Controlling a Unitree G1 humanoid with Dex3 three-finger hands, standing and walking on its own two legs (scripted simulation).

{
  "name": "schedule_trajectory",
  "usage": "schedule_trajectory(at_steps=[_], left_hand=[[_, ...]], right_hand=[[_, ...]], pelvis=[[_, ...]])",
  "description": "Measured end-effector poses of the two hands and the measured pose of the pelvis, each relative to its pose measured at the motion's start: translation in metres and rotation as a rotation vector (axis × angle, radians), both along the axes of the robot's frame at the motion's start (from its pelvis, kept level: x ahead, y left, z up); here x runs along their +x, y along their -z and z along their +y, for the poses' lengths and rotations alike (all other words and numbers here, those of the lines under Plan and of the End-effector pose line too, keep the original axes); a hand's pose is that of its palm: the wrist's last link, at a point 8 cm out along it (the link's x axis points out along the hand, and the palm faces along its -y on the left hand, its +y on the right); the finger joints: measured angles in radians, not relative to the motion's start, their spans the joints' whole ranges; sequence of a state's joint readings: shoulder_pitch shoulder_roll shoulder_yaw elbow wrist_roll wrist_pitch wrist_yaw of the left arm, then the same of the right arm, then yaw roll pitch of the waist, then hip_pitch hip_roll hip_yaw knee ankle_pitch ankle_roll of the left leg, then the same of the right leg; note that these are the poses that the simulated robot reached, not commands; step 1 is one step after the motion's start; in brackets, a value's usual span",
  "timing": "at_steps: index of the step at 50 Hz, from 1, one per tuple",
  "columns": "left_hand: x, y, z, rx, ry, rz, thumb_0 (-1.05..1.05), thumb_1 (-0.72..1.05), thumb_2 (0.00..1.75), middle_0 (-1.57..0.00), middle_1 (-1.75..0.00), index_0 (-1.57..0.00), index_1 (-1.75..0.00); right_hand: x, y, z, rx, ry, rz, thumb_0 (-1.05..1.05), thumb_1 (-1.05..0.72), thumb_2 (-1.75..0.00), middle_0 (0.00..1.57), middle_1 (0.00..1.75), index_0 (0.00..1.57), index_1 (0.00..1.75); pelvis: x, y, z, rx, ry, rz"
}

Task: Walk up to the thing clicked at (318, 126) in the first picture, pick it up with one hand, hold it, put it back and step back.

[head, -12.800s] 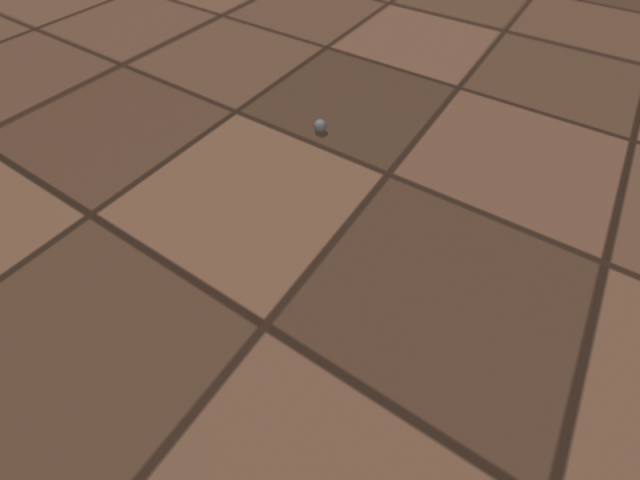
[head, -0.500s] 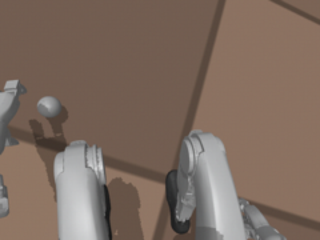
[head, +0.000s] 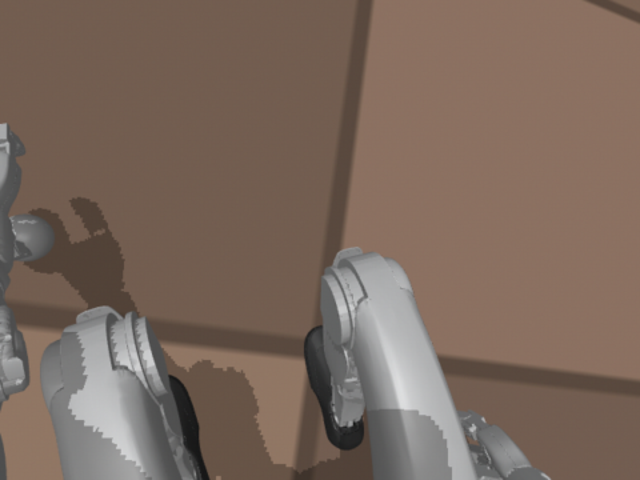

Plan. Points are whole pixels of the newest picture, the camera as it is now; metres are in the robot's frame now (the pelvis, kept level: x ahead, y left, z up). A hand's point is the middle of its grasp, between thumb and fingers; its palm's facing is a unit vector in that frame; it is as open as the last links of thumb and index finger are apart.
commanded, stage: close in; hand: left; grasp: from above
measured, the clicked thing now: (26, 237) +0.44 +0.31 -0.28
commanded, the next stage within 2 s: rest palm in 0.20 s
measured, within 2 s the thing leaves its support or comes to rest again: neither
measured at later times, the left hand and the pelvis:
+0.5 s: hand out of the picture +0.40 +0.31 -0.22, palm faces -0.46 -0.10 -0.88, open 14.1 cm; pelvis +0.00 +0.00 -0.01, yaw +0 degrees
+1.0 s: hand (13, 251) +0.41 +0.31 -0.26, palm faces -0.51 -0.16 -0.85, open 14.1 cm; pelvis +0.00 +0.00 -0.03, yaw -3 degrees
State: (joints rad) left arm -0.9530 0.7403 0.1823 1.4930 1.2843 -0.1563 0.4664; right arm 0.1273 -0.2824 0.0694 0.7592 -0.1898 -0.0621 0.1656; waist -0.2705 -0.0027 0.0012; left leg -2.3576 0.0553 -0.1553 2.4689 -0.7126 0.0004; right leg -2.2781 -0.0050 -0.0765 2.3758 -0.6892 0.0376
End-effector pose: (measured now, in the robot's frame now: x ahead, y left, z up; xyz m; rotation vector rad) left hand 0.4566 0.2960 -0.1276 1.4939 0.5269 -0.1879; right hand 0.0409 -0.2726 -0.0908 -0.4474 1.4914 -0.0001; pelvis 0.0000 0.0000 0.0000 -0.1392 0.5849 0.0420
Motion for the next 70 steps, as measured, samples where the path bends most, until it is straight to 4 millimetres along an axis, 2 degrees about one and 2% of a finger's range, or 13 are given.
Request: schedule_trajectory(at_steps=[6, 10, 14, 21, 26, 31, 36, 43, 49, 53, 59, 65, 70], left_hand=[[-0.035, -0.003, 0.026, 0.004, -0.028, 0.076, 0.00, -0.47, 0.94, -0.07, -1.10, -0.11, -1.05], [-0.058, -0.003, 0.041, -0.010, -0.005, 0.125, 0.00, -0.49, 0.94, -0.07, -1.09, -0.11, -1.05], [-0.067, 0.002, 0.045, -0.048, 0.037, 0.111, 0.00, -0.50, 0.96, -0.08, -1.07, -0.11, -1.04], [-0.059, 0.020, 0.034, -0.077, 0.089, 0.032, 0.00, -0.51, 0.98, -0.08, -1.04, -0.09, -1.02], [-0.048, 0.037, 0.020, -0.060, 0.090, 0.011, 0.00, -0.51, 0.98, -0.08, -1.02, -0.08, -1.01], [-0.034, 0.049, 0.011, -0.038, 0.057, -0.009, 0.00, -0.50, 0.97, -0.07, -1.02, -0.08, -1.01], [-0.025, 0.058, 0.014, -0.024, -0.012, 0.014, 0.00, -0.50, 0.96, -0.07, -1.02, -0.08, -1.01], [-0.028, 0.069, 0.024, -0.029, -0.046, 0.082, 0.00, -0.49, 0.94, -0.06, -1.03, -0.09, -1.01], [-0.033, 0.074, 0.024, -0.073, -0.014, 0.088, 0.00, -0.49, 0.94, -0.06, -1.03, -0.09, -1.00], [-0.035, 0.075, 0.020, -0.088, 0.033, 0.068, 0.00, -0.49, 0.94, -0.07, -1.02, -0.08, -1.00], [-0.035, 0.076, 0.010, -0.075, 0.085, 0.016, 0.00, -0.49, 0.96, -0.07, -1.01, -0.08, -0.99], [-0.033, 0.078, 0.006, -0.044, 0.070, -0.008, 0.00, -0.49, 0.96, -0.08, -1.00, -0.08, -0.99], [-0.031, 0.082, 0.010, -0.036, 0.006, 0.003, 0.00, -0.49, 0.96, -0.07, -1.01, -0.08, -1.00]], right_hand=[[-0.006, 0.006, 0.005, 0.038, 0.021, 0.030, 0.00, -0.90, -0.89, 0.20, 0.30, 0.20, 0.30], [0.006, 0.008, 0.006, 0.042, -0.022, 0.024, 0.00, -0.90, -0.89, 0.20, 0.30, 0.20, 0.30], [0.025, 0.007, 0.003, 0.016, -0.084, -0.009, 0.00, -0.90, -0.89, 0.20, 0.30, 0.20, 0.30], [0.054, -0.002, -0.002, -0.050, -0.166, -0.086, 0.00, -0.90, -0.89, 0.20, 0.30, 0.20, 0.30], [0.057, -0.005, -0.003, -0.057, -0.210, -0.102, 0.00, -0.90, -0.89, 0.20, 0.30, 0.20, 0.30], [0.043, -0.001, 0.000, -0.025, -0.213, -0.072, 0.00, -0.90, -0.89, 0.20, 0.30, 0.20, 0.30], [0.021, 0.006, 0.006, 0.020, -0.180, -0.023, 0.00, -0.90, -0.89, 0.20, 0.30, 0.20, 0.30], [-0.007, 0.012, 0.016, 0.076, -0.140, 0.062, 0.00, -0.90, -0.89, 0.20, 0.30, 0.20, 0.30], [-0.015, 0.009, 0.018, 0.084, -0.153, 0.108, 0.00, -0.90, -0.89, 0.20, 0.30, 0.20, 0.30], [-0.009, 0.004, 0.015, 0.064, -0.185, 0.104, 0.00, -0.90, -0.89, 0.20, 0.30, 0.20, 0.30], [0.011, -0.003, 0.008, 0.027, -0.249, 0.057, 0.00, -0.90, -0.89, 0.20, 0.30, 0.20, 0.30], [0.030, -0.007, 0.006, 0.021, -0.303, -0.002, 0.00, -0.90, -0.89, 0.20, 0.30, 0.20, 0.30], [0.037, -0.008, 0.008, 0.035, -0.320, -0.035, 0.00, -0.90, -0.90, 0.20, 0.30, 0.20, 0.30]], pelvis=[[-0.002, -0.003, -0.001, 0.009, -0.009, -0.008], [-0.004, -0.003, -0.002, 0.011, -0.016, -0.018], [-0.006, 0.000, -0.001, 0.005, -0.018, -0.033], [-0.006, 0.009, 0.001, -0.009, -0.015, -0.056], [-0.004, 0.016, 0.002, -0.019, -0.007, -0.066], [-0.002, 0.021, 0.003, -0.025, 0.003, -0.065], [0.001, 0.025, 0.003, -0.028, 0.013, -0.064], [0.003, 0.025, 0.002, -0.031, 0.020, -0.063], [0.004, 0.025, 0.002, -0.038, 0.023, -0.075], [0.003, 0.025, 0.003, -0.045, 0.026, -0.085], [0.003, 0.026, 0.004, -0.055, 0.030, -0.094], [0.001, 0.026, 0.006, -0.062, 0.032, -0.099], [0.000, 0.027, 0.007, -0.065, 0.031, -0.104]])
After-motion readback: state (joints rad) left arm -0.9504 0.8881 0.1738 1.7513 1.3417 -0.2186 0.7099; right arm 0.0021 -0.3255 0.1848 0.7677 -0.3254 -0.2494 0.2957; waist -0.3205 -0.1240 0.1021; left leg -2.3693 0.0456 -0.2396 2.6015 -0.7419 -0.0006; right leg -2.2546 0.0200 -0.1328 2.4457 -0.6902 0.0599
